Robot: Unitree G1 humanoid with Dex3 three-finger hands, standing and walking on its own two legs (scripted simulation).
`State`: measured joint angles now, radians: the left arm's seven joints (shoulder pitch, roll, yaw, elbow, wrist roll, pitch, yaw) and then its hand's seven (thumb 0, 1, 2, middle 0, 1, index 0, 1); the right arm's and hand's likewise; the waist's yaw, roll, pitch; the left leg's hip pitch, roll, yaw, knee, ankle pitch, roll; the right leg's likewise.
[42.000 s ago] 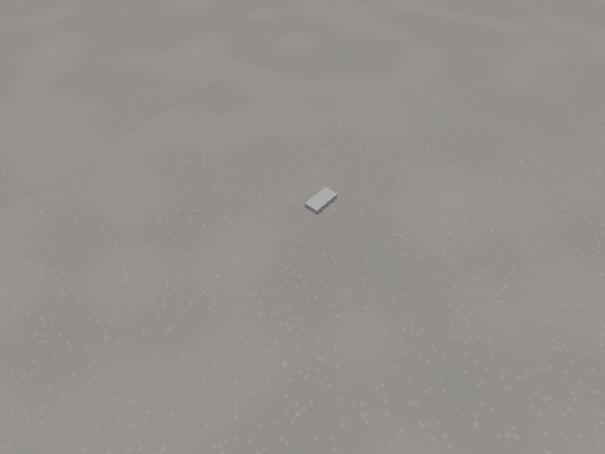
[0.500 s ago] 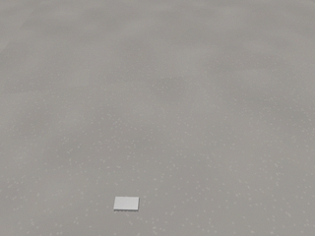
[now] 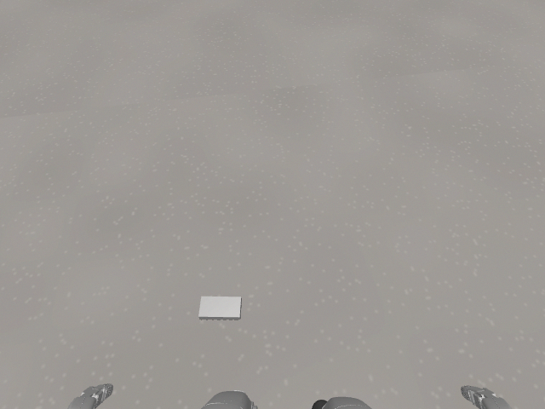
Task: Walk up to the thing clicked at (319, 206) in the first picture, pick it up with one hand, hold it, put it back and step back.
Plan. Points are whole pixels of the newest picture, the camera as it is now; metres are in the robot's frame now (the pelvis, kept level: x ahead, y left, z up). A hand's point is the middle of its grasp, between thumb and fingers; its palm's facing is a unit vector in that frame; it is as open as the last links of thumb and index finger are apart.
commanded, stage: step back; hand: left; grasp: from above
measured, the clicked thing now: (220, 307) +0.47 +0.22 -0.76
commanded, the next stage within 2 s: none
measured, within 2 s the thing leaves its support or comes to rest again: neither
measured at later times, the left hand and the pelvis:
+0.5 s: hand out of the picture +0.04 +0.30 -0.17, palm faces -0.11 -0.92 -0.39, open 7.4 cm; pelvis -0.09 +0.04 -0.02, yaw -4 degrees
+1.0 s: hand out of the picture -0.09 +0.32 -0.16, palm faces -0.03 -0.94 -0.35, open 7.4 cm; pelvis -0.22 +0.07 -0.01, yaw -1 degrees
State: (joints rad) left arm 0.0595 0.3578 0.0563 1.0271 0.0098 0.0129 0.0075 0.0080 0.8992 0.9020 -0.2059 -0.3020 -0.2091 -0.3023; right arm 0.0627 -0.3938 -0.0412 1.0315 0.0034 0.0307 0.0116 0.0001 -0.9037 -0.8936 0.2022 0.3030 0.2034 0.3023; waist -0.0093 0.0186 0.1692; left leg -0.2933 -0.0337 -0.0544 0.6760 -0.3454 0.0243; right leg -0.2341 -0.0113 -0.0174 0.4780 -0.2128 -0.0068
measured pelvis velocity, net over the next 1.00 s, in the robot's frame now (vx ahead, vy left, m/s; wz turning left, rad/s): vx -0.22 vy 0.07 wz -0.02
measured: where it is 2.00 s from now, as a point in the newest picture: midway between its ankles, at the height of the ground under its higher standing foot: outside the picture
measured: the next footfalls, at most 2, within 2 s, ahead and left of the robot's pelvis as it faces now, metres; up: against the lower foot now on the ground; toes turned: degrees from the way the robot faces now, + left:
left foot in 0.12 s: -0.01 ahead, +0.14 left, +0.00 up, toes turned -2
right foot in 0.52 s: -0.06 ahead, -0.08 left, +0.00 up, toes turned +0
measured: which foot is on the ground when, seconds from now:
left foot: up 0.00-0.10, down 0.12-0.56, up 0.58-0.86, down 0.88-1.00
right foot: down 0.00-0.12, up 0.14-0.50, down 0.52-0.90, up 0.92-1.00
